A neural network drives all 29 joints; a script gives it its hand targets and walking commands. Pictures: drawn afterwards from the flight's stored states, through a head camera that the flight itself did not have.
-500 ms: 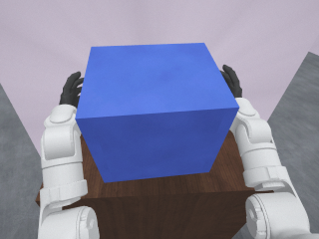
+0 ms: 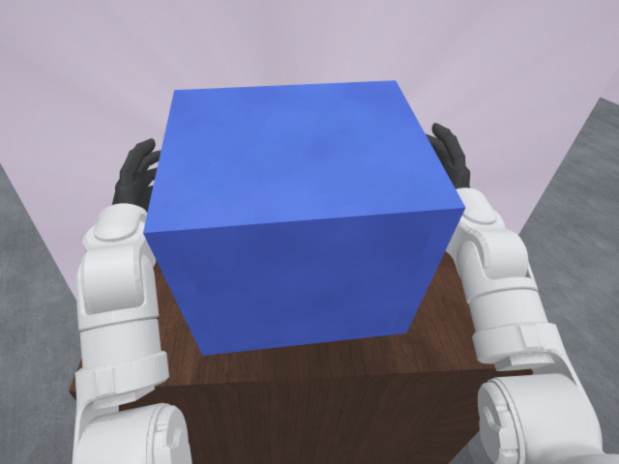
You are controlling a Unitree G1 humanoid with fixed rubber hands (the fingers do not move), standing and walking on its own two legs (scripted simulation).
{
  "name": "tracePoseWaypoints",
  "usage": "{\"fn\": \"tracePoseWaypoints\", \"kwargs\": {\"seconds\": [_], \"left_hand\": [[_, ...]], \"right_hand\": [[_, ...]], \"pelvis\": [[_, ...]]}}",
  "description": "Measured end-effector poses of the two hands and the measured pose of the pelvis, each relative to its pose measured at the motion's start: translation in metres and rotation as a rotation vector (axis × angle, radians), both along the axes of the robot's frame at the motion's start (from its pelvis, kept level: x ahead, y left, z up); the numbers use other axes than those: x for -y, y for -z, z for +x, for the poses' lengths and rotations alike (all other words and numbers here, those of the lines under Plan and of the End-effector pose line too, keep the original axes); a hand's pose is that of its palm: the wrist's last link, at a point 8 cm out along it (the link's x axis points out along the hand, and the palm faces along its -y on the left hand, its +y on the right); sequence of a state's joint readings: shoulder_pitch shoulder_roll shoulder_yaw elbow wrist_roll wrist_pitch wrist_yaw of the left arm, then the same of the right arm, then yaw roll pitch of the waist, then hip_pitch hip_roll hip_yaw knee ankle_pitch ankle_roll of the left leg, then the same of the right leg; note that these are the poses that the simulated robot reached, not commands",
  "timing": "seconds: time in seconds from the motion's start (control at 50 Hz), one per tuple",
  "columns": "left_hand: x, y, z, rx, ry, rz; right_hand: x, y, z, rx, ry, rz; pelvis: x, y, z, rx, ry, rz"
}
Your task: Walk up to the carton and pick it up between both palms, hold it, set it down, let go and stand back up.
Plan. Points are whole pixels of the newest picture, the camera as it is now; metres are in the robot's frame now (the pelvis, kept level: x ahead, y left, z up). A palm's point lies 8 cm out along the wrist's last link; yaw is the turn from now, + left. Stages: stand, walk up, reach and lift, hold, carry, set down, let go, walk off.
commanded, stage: hold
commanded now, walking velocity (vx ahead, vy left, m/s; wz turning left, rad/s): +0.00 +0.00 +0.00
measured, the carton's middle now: (298, 219) +0.38 +0.01 +0.16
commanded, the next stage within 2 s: none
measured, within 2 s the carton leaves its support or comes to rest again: neither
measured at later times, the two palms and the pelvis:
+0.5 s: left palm (137, 207) +0.35 +0.20 +0.20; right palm (449, 190) +0.36 -0.17 +0.22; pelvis +0.00 +0.00 +0.00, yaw +0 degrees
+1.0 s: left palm (136, 206) +0.35 +0.20 +0.20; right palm (449, 189) +0.36 -0.17 +0.22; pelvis +0.00 +0.00 +0.00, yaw +0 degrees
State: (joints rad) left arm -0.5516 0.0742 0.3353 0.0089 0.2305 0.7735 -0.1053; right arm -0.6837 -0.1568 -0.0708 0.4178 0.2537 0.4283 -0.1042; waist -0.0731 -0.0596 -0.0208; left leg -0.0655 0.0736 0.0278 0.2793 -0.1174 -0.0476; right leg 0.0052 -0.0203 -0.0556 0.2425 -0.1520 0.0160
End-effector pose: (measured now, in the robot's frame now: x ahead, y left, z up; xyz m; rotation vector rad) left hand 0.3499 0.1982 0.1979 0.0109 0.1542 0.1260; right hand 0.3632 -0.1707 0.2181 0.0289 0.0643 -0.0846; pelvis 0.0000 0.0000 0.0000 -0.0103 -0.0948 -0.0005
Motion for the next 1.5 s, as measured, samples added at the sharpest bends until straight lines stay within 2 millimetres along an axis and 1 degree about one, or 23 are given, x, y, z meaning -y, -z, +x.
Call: {"fn": "tracePoseWaypoints", "kwargs": {"seconds": [0.3, 0.52, 0.82, 1.04, 1.5], "left_hand": [[0.003, -0.0006, 0.0005, -0.001, 0.007, -0.005], [0.0017, 0.0011, 0.0023, -0.009, 0.006, -0.002], [0.0022, 0.0003, 0.0003, 0.001, 0.007, -0.002], [0.0008, -0.0002, 0.0022, -0.004, 0.004, -0.002], [0.0033, -0.0002, 0.0024, -0.002, 0.011, 0.001]], "right_hand": [[0.003, -0.002, -0.0021, -0.001, 0.008, 0.0], [0.0019, 0.0018, 0.0002, -0.009, 0.006, 0.0], [0.0021, -0.001, -0.0022, 0.001, 0.007, -0.003], [0.0008, -0.0008, 0.0006, -0.003, 0.004, -0.006], [0.0033, -0.0001, -0.0017, -0.001, 0.011, 0.002]], "pelvis": [[0.0008, 0.0, -0.0015, 0.0, 0.002, 0.0], [0.0006, 0.0, -0.0017, -0.003, 0.001, 0.001], [-0.0004, 0.0, -0.0014, 0.001, 0.001, 0.0], [-0.0001, 0.0, -0.0015, -0.002, -0.001, 0.001], [0.0, -0.0001, -0.0017, -0.002, -0.001, 0.001]]}}
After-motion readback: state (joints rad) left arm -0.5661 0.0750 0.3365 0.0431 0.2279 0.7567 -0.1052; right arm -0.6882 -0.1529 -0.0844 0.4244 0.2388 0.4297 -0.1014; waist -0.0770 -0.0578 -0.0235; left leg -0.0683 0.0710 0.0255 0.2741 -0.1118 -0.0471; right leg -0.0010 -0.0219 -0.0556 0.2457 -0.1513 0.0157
